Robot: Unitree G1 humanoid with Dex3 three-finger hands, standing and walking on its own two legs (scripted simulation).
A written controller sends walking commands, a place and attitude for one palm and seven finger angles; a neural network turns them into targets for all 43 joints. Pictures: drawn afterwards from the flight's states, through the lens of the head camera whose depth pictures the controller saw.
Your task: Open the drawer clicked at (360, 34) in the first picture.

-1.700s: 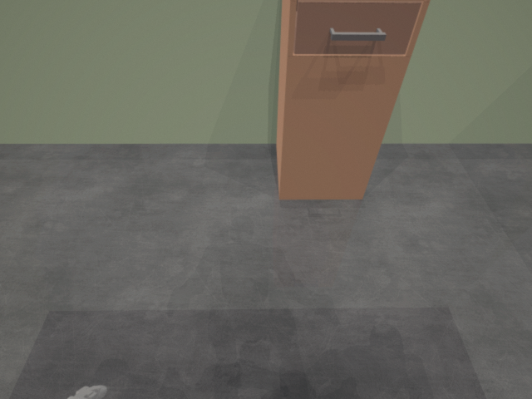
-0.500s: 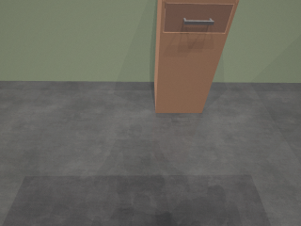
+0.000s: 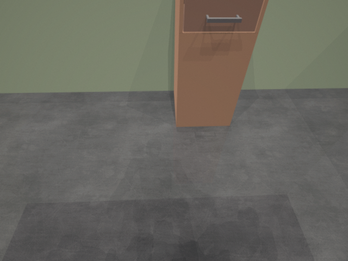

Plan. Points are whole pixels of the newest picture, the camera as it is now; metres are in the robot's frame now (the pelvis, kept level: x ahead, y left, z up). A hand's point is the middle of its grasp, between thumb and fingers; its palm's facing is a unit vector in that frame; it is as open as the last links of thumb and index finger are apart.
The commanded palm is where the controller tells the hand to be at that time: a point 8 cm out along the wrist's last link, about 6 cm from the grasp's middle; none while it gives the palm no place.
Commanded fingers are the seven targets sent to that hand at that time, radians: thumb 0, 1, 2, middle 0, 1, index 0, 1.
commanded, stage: walk to a spot facing it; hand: left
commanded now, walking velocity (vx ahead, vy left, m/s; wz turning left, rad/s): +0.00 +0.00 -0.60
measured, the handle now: (223, 18) +1.19 -0.16 +0.07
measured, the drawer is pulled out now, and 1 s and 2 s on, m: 0.00 0.00 0.00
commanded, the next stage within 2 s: none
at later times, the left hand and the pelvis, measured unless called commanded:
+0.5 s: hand out of the picture +0.05 +0.16 -0.16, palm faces -0.19 -0.95 -0.23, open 7.4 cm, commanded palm none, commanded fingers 0.00 0.90 0.90 -0.20 -0.30 -0.20 -0.30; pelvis -0.03 -0.02 +0.00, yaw -15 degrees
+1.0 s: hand (128, 243) +0.20 +0.14 -0.16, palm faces -0.54 -0.82 -0.20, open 7.4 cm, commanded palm none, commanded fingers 0.00 0.90 0.90 -0.20 -0.30 -0.20 -0.30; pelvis +0.01 +0.01 +0.00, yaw -35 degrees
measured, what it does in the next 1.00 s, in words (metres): steps on the spot, turning right: left foot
